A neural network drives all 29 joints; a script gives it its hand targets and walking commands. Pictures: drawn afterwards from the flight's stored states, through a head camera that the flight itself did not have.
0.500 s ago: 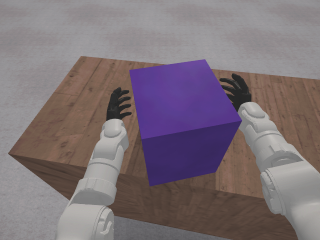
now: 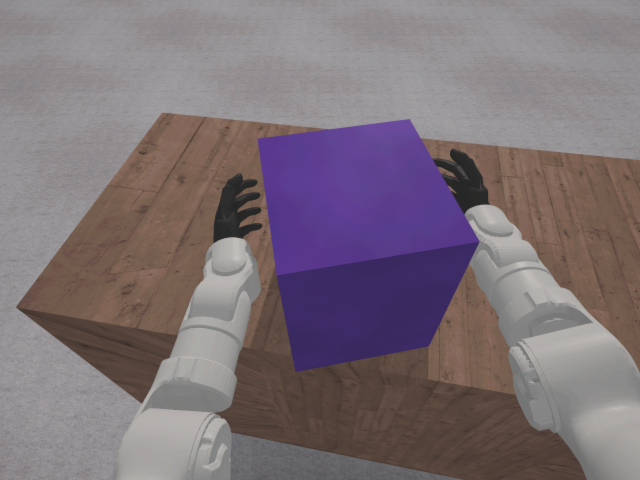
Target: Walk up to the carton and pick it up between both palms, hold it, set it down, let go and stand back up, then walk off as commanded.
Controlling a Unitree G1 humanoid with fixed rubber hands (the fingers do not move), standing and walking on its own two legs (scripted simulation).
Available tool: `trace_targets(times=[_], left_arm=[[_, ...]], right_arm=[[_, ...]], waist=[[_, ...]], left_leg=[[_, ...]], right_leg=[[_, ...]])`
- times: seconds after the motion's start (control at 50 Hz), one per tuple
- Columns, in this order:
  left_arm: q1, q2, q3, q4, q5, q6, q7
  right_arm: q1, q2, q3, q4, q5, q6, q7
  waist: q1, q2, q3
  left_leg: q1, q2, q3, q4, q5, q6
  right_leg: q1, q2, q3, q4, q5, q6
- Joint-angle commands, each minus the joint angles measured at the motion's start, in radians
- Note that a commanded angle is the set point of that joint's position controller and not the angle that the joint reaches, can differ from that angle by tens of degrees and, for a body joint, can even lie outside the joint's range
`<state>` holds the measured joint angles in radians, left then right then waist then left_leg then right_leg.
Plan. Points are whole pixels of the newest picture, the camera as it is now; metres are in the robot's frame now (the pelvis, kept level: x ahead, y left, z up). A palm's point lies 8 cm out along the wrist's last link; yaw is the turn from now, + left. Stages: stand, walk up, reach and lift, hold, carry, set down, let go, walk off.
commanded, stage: reach and lift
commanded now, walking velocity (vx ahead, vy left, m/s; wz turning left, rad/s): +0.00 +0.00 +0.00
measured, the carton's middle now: (350, 250) +0.41 +0.05 +0.04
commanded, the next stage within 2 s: none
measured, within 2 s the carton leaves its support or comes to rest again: leaves its support in 1.02 s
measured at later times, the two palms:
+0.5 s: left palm (231, 239) +0.36 +0.20 +0.09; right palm (463, 211) +0.45 -0.09 +0.10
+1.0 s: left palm (226, 237) +0.36 +0.20 +0.09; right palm (456, 213) +0.44 -0.08 +0.10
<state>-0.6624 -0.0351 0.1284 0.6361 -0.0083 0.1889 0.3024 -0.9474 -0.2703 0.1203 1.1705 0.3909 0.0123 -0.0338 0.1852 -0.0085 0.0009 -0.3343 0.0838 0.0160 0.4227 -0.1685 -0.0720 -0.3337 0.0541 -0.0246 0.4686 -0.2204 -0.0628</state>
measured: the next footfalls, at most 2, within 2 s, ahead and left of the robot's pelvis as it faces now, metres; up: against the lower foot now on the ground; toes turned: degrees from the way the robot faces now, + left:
none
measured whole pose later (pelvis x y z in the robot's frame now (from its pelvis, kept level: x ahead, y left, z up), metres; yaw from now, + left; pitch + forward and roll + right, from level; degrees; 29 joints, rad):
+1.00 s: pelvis +0.00 +0.00 +0.00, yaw +0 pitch +5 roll +0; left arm -0.64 -0.05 0.22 0.68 0.08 0.15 0.26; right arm -0.92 -0.17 0.05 1.18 0.22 0.01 -0.05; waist 0.17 -0.01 -0.06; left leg -0.34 0.09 0.01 0.42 -0.17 -0.08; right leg -0.34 0.06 -0.02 0.46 -0.22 -0.06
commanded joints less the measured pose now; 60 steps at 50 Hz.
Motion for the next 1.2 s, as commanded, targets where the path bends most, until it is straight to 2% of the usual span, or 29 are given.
trace_targets(times=[0.0,0.08,0.12,0.14,0.2,0.24,0.42,0.44,0.46,0.48,0.5,0.54,0.58,0.62,0.68,0.7,0.72,0.76,0.8,0.82,0.84,0.86,0.9,0.94,1.0,1.04,1.06,1.1,1.18], left_arm=[[-0.455,-0.179,-0.031,-0.213,0.063,-0.054,-0.005],[-0.450,-0.186,0.008,-0.211,0.080,-0.056,-0.015],[-0.512,-0.188,-0.010,-0.204,0.061,-0.066,-0.011],[-0.487,-0.175,0.017,-0.200,0.063,-0.073,-0.014],[-0.456,-0.208,-0.003,-0.187,0.090,-0.068,-0.018],[-0.502,-0.214,-0.018,-0.178,0.065,-0.075,-0.013],[-0.474,-0.229,0.007,-0.163,0.102,-0.094,-0.026],[-0.541,-0.243,-0.024,-0.204,0.079,-0.100,-0.023],[-0.533,-0.243,-0.017,-0.150,0.089,-0.097,-0.021],[-0.504,-0.264,-0.042,-0.111,0.076,-0.098,-0.021],[-0.515,-0.245,-0.015,-0.156,0.097,-0.106,-0.023],[-0.529,-0.259,-0.033,-0.155,0.076,-0.113,-0.023],[-0.485,-0.235,-0.007,-0.129,0.100,-0.094,-0.012],[-0.497,-0.248,-0.002,-0.116,0.109,-0.095,-0.018],[-0.535,-0.279,-0.036,-0.131,0.073,-0.117,-0.036],[-0.586,-0.291,-0.046,-0.124,0.081,-0.120,-0.040],[-0.520,-0.311,-0.048,-0.109,0.096,-0.107,-0.037],[-0.513,-0.347,-0.068,-0.170,0.085,-0.114,-0.046],[-0.559,-0.444,-0.103,-0.178,0.105,-0.107,-0.070],[-0.571,-0.418,-0.080,-0.173,0.119,-0.101,-0.077],[-0.659,-0.550,-0.118,-0.104,0.113,-0.103,-0.112],[-0.681,-0.625,-0.139,-0.208,0.139,-0.107,-0.133],[-0.660,-0.685,-0.159,-0.149,0.148,-0.108,-0.161],[-0.677,-0.709,-0.202,-0.224,0.129,-0.115,-0.178],[-0.671,-0.685,-0.210,-0.237,0.148,-0.087,-0.191],[-0.603,-0.714,-0.260,-0.252,0.137,-0.052,-0.189],[-0.634,-0.686,-0.219,-0.244,0.152,-0.056,-0.200],[-0.613,-0.682,-0.216,-0.207,0.164,-0.025,-0.204],[-0.642,-0.700,-0.280,-0.309,0.121,0.003,-0.213]], right_arm=[[-0.485,0.053,-0.032,-0.195,-0.077,-0.042,-0.006],[-0.484,0.088,-0.027,-0.230,-0.090,-0.046,-0.022],[-0.525,0.101,-0.028,-0.242,-0.078,-0.041,-0.021],[-0.494,0.118,-0.014,-0.251,-0.087,-0.038,-0.019],[-0.461,0.130,-0.026,-0.198,-0.080,-0.034,-0.016],[-0.510,0.108,-0.063,-0.202,-0.119,-0.033,-0.016],[-0.498,0.164,-0.048,-0.228,-0.118,-0.042,-0.026],[-0.495,0.149,-0.079,-0.190,-0.117,-0.044,-0.023],[-0.498,0.169,-0.060,-0.174,-0.113,-0.039,-0.017],[-0.510,0.175,-0.069,-0.194,-0.116,-0.036,-0.016],[-0.478,0.204,-0.056,-0.205,-0.129,-0.033,-0.015],[-0.499,0.191,-0.070,-0.228,-0.134,-0.043,-0.017],[-0.480,0.175,-0.064,-0.184,-0.122,-0.028,-0.029],[-0.482,0.178,-0.080,-0.129,-0.134,-0.022,-0.026],[-0.526,0.252,-0.031,-0.249,-0.129,-0.036,-0.027],[-0.503,0.261,-0.052,-0.162,-0.137,-0.025,-0.017],[-0.493,0.274,-0.034,-0.195,-0.136,-0.032,-0.017],[-0.526,0.291,-0.018,-0.295,-0.151,-0.054,-0.017],[-0.510,0.404,0.000,-0.244,-0.158,-0.042,-0.009],[-0.496,0.396,-0.012,-0.220,-0.177,-0.038,-0.007],[-0.553,0.520,-0.033,-0.196,-0.208,-0.031,0.022],[-0.557,0.630,-0.009,-0.252,-0.224,-0.047,0.034],[-0.556,0.719,-0.014,-0.257,-0.262,-0.055,0.058],[-0.577,0.788,0.020,-0.367,-0.255,-0.075,0.060],[-0.509,0.790,0.026,-0.319,-0.268,-0.060,0.050],[-0.505,0.799,0.067,-0.379,-0.253,-0.042,0.048],[-0.504,0.821,0.056,-0.390,-0.249,-0.041,0.045],[-0.514,0.782,0.044,-0.347,-0.251,-0.020,0.043],[-0.566,0.839,0.105,-0.499,-0.231,-0.007,0.029]], waist=[[0.016,-0.001,-0.623],[0.022,-0.016,-0.658],[0.025,-0.009,-0.641],[0.055,-0.046,-0.650],[0.011,0.011,-0.580],[0.008,-0.007,-0.624],[0.018,-0.025,-0.631],[-0.018,0.018,-0.652],[0.005,0.006,-0.605],[-0.011,0.010,-0.598],[0.014,-0.021,-0.580],[-0.008,-0.012,-0.615],[0.017,0.006,-0.582],[-0.004,0.002,-0.563],[0.000,-0.040,-0.620],[-0.032,0.000,-0.586],[0.001,-0.004,-0.564],[0.013,-0.029,-0.669],[-0.021,-0.012,-0.608],[-0.008,-0.029,-0.592],[-0.058,-0.040,-0.581],[-0.029,-0.032,-0.661],[-0.049,-0.001,-0.676],[-0.063,-0.006,-0.811],[-0.093,-0.013,-0.723],[-0.095,0.046,-0.701],[-0.085,-0.002,-0.695],[-0.093,0.010,-0.576],[-0.105,0.006,-0.721]], left_leg=[[0.149,-0.050,0.002,0.064,0.388,0.001],[0.116,-0.064,0.017,0.067,0.424,0.010],[0.100,-0.058,0.012,0.062,0.389,0.012],[0.100,-0.063,0.025,0.071,0.406,0.021],[0.136,-0.060,0.003,0.063,0.405,0.007],[0.127,-0.055,0.008,0.067,0.389,0.002],[0.111,-0.064,0.012,0.081,0.430,0.009],[0.165,-0.057,-0.002,0.072,0.430,-0.004],[0.131,-0.058,0.012,0.067,0.375,0.006],[0.118,-0.059,-0.003,0.065,0.344,0.004],[0.113,-0.065,0.013,0.066,0.347,0.018],[0.141,-0.059,-0.001,0.067,0.353,0.017],[0.128,-0.060,0.009,0.067,0.385,0.005],[0.123,-0.059,0.004,0.064,0.389,0.002],[0.096,-0.068,0.005,0.066,0.371,0.019],[0.105,-0.073,0.004,0.057,0.337,0.013],[0.117,-0.068,0.009,0.063,0.372,0.013],[0.137,-0.072,0.002,0.070,0.416,0.009],[0.147,-0.079,-0.004,0.040,0.377,0.012],[0.150,-0.074,0.000,0.035,0.400,0.018],[0.134,-0.081,-0.005,0.018,0.335,0.018],[0.173,-0.089,-0.001,0.023,0.390,0.016],[0.161,-0.093,-0.013,0.018,0.402,0.014],[0.162,-0.100,-0.021,0.028,0.427,0.017],[0.192,-0.103,-0.024,0.010,0.465,0.017],[0.208,-0.108,-0.036,0.000,0.478,0.008],[0.178,-0.111,-0.022,0.006,0.422,0.020],[0.199,-0.105,-0.026,-0.025,0.392,0.017],[0.213,-0.119,-0.028,-0.008,0.404,0.024]], right_leg=[[0.042,0.016,0.008,-0.140,0.158,0.035],[0.074,0.006,0.037,-0.120,0.324,0.055],[0.055,0.010,0.022,-0.119,0.242,0.054],[0.063,0.003,0.039,-0.114,0.273,0.059],[0.049,0.010,0.025,-0.130,0.226,0.044],[0.014,0.019,0.018,-0.139,0.153,0.030],[0.059,0.009,0.022,-0.125,0.266,0.050],[0.018,0.019,0.010,-0.134,0.203,0.035],[0.018,0.013,0.013,-0.148,0.155,0.036],[-0.005,0.008,0.013,-0.150,0.105,0.029],[0.029,0.007,0.022,-0.132,0.147,0.039],[0.011,0.001,0.017,-0.143,0.144,0.041],[0.033,0.002,0.023,-0.138,0.203,0.038],[0.030,0.007,0.022,-0.138,0.202,0.041],[0.068,-0.002,0.032,-0.124,0.251,0.059],[0.051,-0.004,0.026,-0.135,0.192,0.051],[0.056,0.002,0.020,-0.134,0.215,0.046],[0.094,0.000,0.025,-0.132,0.281,0.053],[0.107,-0.004,0.017,-0.143,0.264,0.059],[0.100,-0.006,0.019,-0.138,0.302,0.064],[0.089,-0.009,0.016,-0.155,0.224,0.058],[0.144,-0.007,0.010,-0.153,0.301,0.060],[0.159,-0.020,0.010,-0.146,0.368,0.065],[0.233,-0.030,0.010,-0.131,0.470,0.082],[0.260,-0.023,0.000,-0.143,0.491,0.078],[0.261,-0.016,-0.004,-0.156,0.478,0.074],[0.289,-0.028,0.012,-0.153,0.473,0.079],[0.251,-0.024,-0.002,-0.168,0.412,0.083],[0.312,-0.026,0.011,-0.160,0.450,0.091]])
